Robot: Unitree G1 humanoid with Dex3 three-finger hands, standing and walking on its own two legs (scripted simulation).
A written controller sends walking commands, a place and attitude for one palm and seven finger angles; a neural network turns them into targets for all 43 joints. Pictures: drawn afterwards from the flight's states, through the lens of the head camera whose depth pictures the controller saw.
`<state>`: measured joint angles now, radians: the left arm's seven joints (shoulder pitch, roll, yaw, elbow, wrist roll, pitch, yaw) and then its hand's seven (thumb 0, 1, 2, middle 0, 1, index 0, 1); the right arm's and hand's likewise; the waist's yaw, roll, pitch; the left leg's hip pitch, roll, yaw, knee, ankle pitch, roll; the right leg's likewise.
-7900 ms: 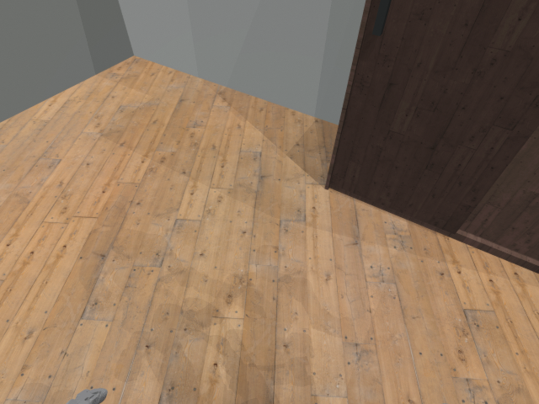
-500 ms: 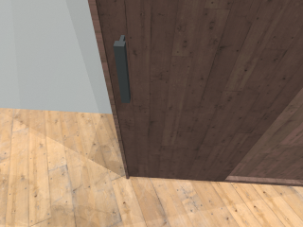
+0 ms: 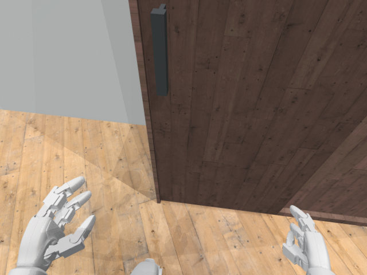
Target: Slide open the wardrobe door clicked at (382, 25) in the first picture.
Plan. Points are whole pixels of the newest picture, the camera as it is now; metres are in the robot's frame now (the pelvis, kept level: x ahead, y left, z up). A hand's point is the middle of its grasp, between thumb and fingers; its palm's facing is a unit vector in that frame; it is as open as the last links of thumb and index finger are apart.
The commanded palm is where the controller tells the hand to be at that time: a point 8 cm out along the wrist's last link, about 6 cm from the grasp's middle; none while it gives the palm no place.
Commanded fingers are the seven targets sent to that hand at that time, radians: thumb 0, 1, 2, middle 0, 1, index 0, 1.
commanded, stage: raise the hand with hooked fingers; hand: left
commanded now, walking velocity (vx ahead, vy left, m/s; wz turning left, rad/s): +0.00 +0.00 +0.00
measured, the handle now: (162, 53) +0.55 +0.11 +0.21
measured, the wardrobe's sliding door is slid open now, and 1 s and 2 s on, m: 0.00 0.00 0.00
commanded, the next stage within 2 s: move the hooked fingers beside the handle in 1.62 s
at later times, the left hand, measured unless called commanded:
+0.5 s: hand (54, 184) +0.24 +0.26 +0.12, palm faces -0.01 -1.00 -0.06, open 12.0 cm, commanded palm +0.21 +0.31 +0.14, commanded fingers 0.00 -0.27 0.40 -0.28 -1.05 -0.28 -1.05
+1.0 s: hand (15, 137) +0.27 +0.29 +0.21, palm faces +0.04 -1.00 -0.08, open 14.0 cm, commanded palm +0.24 +0.34 +0.22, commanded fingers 0.00 -0.50 0.30 -0.30 -1.20 -0.30 -1.20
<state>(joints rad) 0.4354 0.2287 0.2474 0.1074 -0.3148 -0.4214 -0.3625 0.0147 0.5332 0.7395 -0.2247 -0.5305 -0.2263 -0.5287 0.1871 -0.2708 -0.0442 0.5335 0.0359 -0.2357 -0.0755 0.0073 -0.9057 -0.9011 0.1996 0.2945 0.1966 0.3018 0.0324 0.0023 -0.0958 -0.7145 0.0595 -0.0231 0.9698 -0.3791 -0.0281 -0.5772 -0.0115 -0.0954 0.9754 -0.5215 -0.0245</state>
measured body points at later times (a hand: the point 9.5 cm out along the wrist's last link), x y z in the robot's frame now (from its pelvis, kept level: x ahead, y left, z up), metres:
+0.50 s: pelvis +0.01 +0.03 +0.03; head +0.02 +0.03 +0.48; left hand +0.23 +0.31 +0.13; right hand +0.16 -0.22 -0.04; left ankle +0.06 +0.14 -0.68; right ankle -0.01 -0.10 -0.68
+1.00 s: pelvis +0.01 +0.02 +0.05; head -0.01 +0.01 +0.50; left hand +0.26 +0.35 +0.22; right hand +0.20 -0.20 -0.01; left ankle +0.06 +0.14 -0.68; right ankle -0.01 -0.10 -0.68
